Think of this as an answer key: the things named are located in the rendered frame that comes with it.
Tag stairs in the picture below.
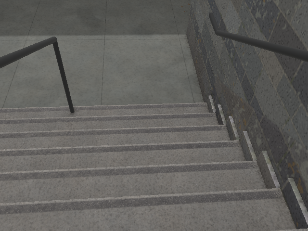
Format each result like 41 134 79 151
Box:
0 102 308 231

